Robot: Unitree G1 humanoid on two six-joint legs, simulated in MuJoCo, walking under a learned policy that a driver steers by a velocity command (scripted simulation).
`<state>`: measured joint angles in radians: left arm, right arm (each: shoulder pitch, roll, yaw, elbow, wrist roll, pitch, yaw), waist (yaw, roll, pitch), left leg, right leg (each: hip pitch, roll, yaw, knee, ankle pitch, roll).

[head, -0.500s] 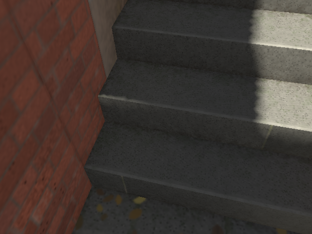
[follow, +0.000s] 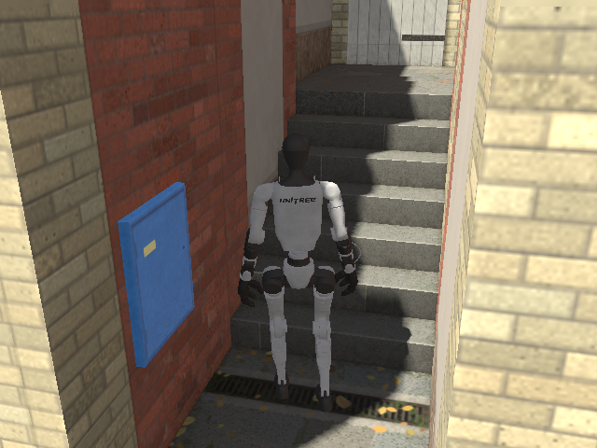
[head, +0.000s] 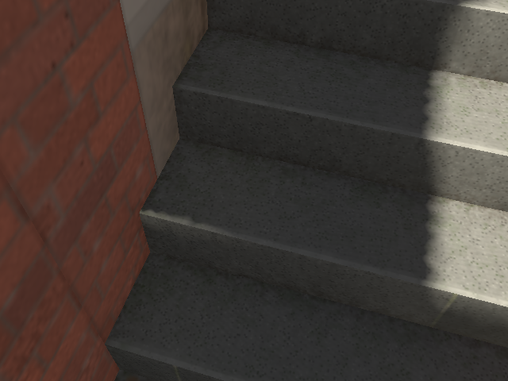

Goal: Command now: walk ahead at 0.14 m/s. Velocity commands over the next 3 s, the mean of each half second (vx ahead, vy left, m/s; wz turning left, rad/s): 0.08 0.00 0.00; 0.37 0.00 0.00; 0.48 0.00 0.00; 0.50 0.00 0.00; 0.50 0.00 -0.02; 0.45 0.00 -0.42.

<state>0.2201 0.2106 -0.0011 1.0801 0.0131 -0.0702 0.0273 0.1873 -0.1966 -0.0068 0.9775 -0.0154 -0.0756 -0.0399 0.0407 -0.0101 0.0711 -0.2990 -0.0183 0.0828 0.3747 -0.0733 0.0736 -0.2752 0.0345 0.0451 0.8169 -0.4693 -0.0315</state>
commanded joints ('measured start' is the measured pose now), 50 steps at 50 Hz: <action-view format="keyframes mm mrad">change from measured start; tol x16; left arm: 1 119 33 -4 21 3 32 3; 10 -53 107 -4 33 -11 5 10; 50 155 156 27 -30 31 -31 5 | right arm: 1 41 -128 -15 -11 5 -3 -22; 42 173 -131 -29 29 -4 3 6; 50 -6 -90 -21 -74 12 25 2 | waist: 1 14 107 -172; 31 -24 -78 -4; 42 -56 198 -113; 50 44 -162 -34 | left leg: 1 110 244 -173 -120 440 137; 7 -79 152 -176 -173 -324 -24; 10 167 95 -131 -93 -118 -82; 20 170 126 -119 -83 6 -105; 33 9 64 -18 103 -184 -76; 41 363 218 -220 42 383 72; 46 167 219 -161 63 515 59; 50 -245 43 2 490 -514 -34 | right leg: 1 123 -9 -12 -174 53 28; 7 244 -97 56 -496 323 17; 9 -28 -124 121 -600 71 -2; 20 96 -110 101 -596 367 -26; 29 143 -137 200 -682 89 -121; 37 154 -64 65 -407 647 -103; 44 -27 -16 -64 -317 32 -50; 50 421 -352 286 -545 834 -228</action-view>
